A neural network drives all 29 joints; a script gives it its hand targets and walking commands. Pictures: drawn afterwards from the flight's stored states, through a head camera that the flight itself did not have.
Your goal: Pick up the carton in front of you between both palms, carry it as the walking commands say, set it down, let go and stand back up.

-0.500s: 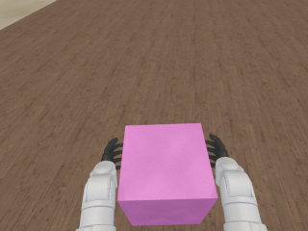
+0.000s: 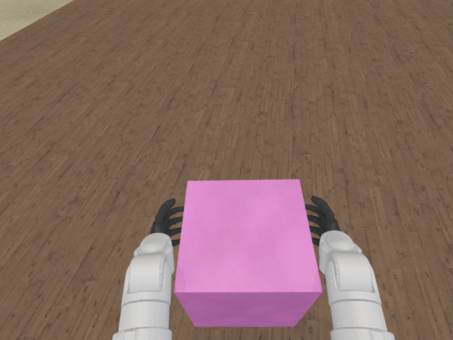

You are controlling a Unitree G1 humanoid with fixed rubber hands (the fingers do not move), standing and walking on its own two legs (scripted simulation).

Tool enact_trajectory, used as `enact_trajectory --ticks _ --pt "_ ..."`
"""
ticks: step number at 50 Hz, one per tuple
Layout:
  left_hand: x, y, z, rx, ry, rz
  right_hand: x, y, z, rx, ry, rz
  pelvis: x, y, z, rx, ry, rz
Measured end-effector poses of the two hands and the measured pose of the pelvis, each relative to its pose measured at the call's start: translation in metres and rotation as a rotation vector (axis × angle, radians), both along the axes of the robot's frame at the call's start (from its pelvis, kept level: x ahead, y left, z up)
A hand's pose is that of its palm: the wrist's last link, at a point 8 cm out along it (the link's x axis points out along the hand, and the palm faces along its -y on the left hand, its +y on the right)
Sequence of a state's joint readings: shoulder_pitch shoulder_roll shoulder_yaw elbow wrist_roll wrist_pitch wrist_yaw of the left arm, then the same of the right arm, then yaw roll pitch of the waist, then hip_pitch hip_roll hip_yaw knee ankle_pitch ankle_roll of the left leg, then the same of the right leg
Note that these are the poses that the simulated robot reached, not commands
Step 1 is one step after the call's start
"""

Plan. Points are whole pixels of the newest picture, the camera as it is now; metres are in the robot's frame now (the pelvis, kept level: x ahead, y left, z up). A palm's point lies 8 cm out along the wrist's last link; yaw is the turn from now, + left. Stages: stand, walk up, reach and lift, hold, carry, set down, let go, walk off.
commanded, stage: carry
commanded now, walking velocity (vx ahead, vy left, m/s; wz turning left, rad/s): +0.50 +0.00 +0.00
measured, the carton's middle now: (243, 257) +0.29 +0.00 -0.04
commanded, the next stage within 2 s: none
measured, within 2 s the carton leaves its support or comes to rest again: neither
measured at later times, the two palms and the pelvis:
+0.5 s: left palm (160, 162) +0.51 +0.19 +0.02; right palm (288, 160) +0.49 -0.11 +0.03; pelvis +0.21 +0.05 +0.02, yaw -4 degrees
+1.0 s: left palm (169, 123) +0.64 +0.18 +0.04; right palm (281, 118) +0.64 -0.12 +0.04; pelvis +0.35 +0.03 +0.00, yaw -1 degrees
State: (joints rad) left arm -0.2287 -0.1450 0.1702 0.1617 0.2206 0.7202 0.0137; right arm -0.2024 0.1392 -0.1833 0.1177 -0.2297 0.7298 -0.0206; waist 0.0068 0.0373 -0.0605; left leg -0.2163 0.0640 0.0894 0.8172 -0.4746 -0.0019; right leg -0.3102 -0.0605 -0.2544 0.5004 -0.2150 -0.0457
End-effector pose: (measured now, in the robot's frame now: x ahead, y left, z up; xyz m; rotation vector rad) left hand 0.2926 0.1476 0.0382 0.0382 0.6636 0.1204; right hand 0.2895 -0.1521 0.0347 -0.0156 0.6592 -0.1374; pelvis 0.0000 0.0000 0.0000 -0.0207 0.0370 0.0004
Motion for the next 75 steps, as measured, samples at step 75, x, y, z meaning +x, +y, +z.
enact_trajectory --ticks 75 --pt "0.319 0.053 -0.006 -0.007 0.004 -0.001 0.321 0.053 0.0 -0.012 0.002 0.005 0.326 0.052 -0.003 0.004 -0.002 -0.013"
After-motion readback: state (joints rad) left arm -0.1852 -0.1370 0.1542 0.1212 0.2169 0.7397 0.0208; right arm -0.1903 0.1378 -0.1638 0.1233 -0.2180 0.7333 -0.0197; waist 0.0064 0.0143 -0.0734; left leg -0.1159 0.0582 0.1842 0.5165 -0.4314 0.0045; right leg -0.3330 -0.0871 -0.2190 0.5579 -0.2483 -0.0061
